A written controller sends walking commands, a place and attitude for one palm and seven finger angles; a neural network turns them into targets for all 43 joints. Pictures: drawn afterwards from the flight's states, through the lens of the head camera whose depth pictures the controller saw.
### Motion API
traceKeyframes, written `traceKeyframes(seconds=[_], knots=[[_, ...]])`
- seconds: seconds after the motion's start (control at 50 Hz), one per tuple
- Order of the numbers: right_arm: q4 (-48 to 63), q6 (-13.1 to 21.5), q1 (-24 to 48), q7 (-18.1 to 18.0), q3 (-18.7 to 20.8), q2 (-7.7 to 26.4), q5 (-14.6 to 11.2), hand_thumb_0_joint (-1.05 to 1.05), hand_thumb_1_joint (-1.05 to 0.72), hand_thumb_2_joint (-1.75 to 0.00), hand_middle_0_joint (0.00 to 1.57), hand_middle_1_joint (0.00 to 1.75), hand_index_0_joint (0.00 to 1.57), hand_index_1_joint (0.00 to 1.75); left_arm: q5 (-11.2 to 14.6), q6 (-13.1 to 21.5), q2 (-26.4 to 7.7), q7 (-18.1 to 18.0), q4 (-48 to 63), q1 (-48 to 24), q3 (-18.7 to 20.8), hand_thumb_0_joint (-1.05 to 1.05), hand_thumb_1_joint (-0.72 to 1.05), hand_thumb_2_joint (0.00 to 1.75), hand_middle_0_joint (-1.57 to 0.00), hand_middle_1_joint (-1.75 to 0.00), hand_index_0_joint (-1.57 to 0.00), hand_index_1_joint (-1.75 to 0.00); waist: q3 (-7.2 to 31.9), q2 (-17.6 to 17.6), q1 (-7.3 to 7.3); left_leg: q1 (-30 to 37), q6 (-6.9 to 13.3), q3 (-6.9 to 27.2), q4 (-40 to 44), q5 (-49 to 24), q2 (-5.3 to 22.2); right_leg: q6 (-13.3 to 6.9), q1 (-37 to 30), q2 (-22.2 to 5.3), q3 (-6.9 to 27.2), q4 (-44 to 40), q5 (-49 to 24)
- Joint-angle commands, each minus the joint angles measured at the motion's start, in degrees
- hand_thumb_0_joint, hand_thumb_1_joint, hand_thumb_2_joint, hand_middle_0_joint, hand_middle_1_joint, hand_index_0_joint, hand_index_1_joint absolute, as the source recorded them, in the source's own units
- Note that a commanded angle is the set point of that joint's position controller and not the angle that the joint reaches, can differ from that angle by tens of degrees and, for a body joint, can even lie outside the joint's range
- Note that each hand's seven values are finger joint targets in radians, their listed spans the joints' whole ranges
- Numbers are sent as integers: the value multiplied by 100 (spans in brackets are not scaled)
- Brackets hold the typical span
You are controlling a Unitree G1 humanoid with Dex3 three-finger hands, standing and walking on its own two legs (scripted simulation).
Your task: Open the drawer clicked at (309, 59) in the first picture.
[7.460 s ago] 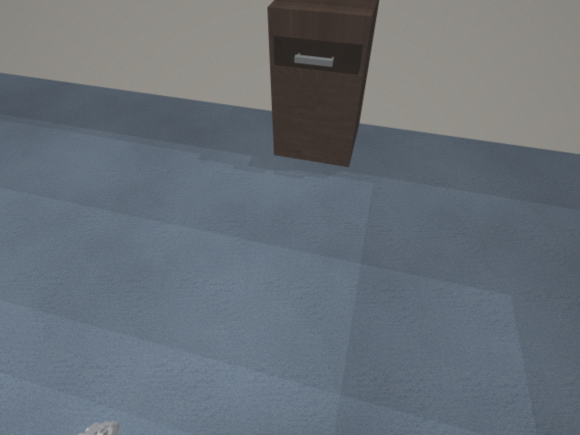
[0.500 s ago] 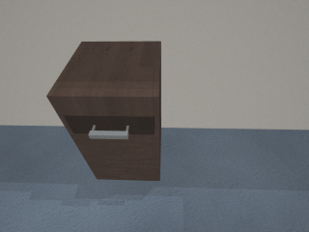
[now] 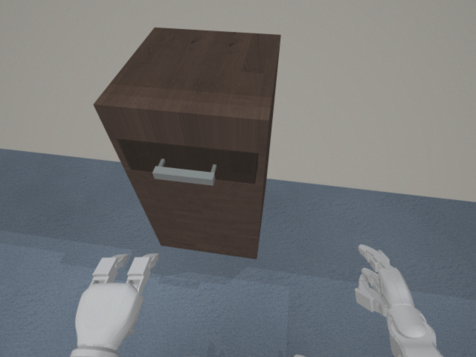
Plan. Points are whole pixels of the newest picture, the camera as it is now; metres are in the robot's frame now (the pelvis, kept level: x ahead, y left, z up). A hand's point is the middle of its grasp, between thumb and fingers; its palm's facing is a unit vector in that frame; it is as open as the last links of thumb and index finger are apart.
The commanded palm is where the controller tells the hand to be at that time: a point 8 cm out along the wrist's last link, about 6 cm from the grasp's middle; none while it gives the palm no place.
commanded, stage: raise the hand with hooked fingers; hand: left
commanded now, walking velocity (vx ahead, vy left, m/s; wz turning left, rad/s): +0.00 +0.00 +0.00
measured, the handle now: (186, 170) +0.58 +0.26 -0.14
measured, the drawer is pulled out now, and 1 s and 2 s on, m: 0.00 0.00 0.00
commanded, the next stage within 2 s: move the hooked fingers above the handle in 1.38 s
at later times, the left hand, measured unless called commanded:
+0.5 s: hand (114, 241) +0.26 +0.25 +0.05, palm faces +0.04 -0.07 -1.00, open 12.1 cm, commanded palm +0.24 +0.25 +0.11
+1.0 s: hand (110, 186) +0.32 +0.26 +0.12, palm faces +0.03 -0.05 -1.00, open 13.8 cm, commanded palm +0.30 +0.26 +0.17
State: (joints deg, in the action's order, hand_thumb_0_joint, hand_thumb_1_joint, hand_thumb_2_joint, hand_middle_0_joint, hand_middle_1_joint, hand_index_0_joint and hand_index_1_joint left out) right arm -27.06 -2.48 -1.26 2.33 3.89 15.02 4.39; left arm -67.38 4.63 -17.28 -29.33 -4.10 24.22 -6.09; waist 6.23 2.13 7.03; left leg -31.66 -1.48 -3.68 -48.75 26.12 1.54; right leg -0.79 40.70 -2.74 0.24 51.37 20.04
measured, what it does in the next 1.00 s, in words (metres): stands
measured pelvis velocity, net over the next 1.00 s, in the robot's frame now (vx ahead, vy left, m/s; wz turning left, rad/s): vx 0.02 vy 0.02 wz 0.02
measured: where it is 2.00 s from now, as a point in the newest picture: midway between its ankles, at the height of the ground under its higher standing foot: outside the picture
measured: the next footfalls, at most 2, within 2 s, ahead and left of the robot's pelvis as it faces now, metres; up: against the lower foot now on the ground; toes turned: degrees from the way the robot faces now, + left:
none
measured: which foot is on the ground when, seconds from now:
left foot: down 0.00-1.00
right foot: down 0.00-1.00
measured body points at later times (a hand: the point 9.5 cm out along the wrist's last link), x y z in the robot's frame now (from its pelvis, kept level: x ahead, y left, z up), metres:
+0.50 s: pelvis +0.01 +0.02 +0.03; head +0.05 -0.01 +0.47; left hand +0.25 +0.26 +0.10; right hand +0.17 -0.23 -0.09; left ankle -0.02 +0.14 -0.69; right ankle +0.06 -0.11 -0.69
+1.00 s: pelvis +0.02 +0.02 +0.04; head +0.04 -0.02 +0.49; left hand +0.31 +0.26 +0.17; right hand +0.24 -0.19 -0.06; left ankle -0.02 +0.14 -0.69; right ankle +0.06 -0.11 -0.69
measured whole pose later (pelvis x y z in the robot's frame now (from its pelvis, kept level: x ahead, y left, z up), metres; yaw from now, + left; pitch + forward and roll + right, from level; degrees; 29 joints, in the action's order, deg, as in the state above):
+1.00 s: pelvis +0.02 +0.02 +0.04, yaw +1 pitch +2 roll +1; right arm -35.1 -3.6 -6.5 -1.4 -0.4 13.1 0.8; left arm -56.4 -0.8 -25.4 -6.2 -7.3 -5.3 -4.4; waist 0.6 -4.3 5.3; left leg -10.9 -0.5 -1.8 -27.1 17.6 0.8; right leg 0.6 18.2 -3.0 -2.3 29.0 12.2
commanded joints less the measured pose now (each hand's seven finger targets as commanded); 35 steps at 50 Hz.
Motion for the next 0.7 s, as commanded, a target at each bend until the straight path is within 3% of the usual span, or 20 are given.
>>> traceKeyframes(seconds=[0.0,0.04,0.12,0.2,0.26,0.28,0.36,0.44,0.48,0.52,0.58,0.62,0.68], knots=[[600,187,85,-147,5,287,-2,0,-90,-90,20,30,20,30,240,-129,-1090,-309,1659,-1953,721,0,27,63,-25,-70,-25,-70,1198,-614,-590,794,284,287,361,-1163,-442,-305,-681,298,522,-1068,-400],[533,181,150,-219,-61,278,-18,0,-90,-90,20,30,20,30,440,-340,-1007,-74,1374,-1954,642,0,22,61,-25,-74,-25,-74,986,-325,-632,593,305,258,555,-1097,-422,-237,-1056,314,296,-1199,-511],[484,196,222,-307,-162,310,-92,0,-90,-90,20,30,20,30,726,-670,-813,574,1049,-1458,487,0,13,57,-25,-80,-25,-80,870,-169,-441,548,287,246,1100,-1314,-334,-203,-1857,319,24,-1398,-946],[439,216,71,-326,-219,346,-134,0,-90,-90,20,30,20,30,816,-569,-1043,1047,966,-1215,676,0,4,53,-26,-86,-26,-86,551,288,-305,467,283,233,1468,-1285,-278,-176,-2208,273,3,-1638,-839],[395,240,-16,-309,-166,360,-102,0,-90,-90,20,30,20,30,737,-347,-1207,1038,1202,-1435,885,0,-3,50,-27,-90,-27,-90,652,-127,-225,649,270,246,1611,-1451,-268,-224,-2345,270,3,-1650,-903],[405,247,-54,-305,-147,361,-107,0,-90,-90,20,30,20,30,750,-285,-1242,996,1230,-1405,956,0,-6,49,-27,-92,-27,-92,728,-124,-210,686,269,242,1627,-1494,-272,-223,-2394,262,-7,-1658,-939],[313,298,-158,-303,-42,406,-101,0,-90,-90,20,30,20,30,763,-127,-1395,704,1430,-1836,1177,0,-15,45,-27,-98,-27,-98,899,-273,-275,892,270,263,1642,-1715,-295,-229,-2400,266,0,-1658,-1140],[213,313,-155,-303,37,472,-158,0,-90,-90,20,30,20,30,797,-243,-1343,603,1396,-2332,1042,0,-24,41,-28,-103,-28,-103,911,-379,-366,1093,261,267,1702,-1892,-275,-219,-2307,275,-107,-1667,-1238],[183,319,-133,-303,44,505,-194,0,-90,-90,20,30,20,30,844,-365,-1314,686,1338,-2492,913,0,-29,39,-29,-107,-29,-107,880,-483,-352,1180,257,272,1800,-1985,-269,-226,-2399,261,-137,-1721,-1340],[175,305,-92,-312,47,525,-213,0,-90,-90,20,30,20,30,882,-480,-1351,837,1359,-2663,879,0,-34,37,-29,-110,-29,-110,959,-367,-352,1262,258,288,1862,-2128,-268,-214,-2563,277,-137,-1770,-1450],[162,269,-44,-344,-3,515,-277,0,-90,-90,20,30,20,30,926,-628,-1394,1130,1185,-2801,786,0,-41,34,-29,-114,-29,-114,707,-226,-283,1308,268,243,2067,-2101,-266,-197,-2734,260,-163,-1937,-1479],[165,244,-18,-356,-21,520,-276,0,-90,-90,20,30,20,30,903,-647,-1549,1286,1293,-3022,885,0,-45,32,-30,-117,-30,-117,781,-344,-255,1425,256,246,2155,-2231,-260,-204,-2905,273,-133,-2001,-1572],[152,204,-12,-372,-78,479,-304,0,-90,-90,20,30,20,30,912,-671,-1548,1502,1129,-3209,837,0,-50,30,-30,-120,-30,-120,649,-219,-225,1505,257,201,2270,-2286,-281,-192,-3038,275,-138,-2132,-1687]])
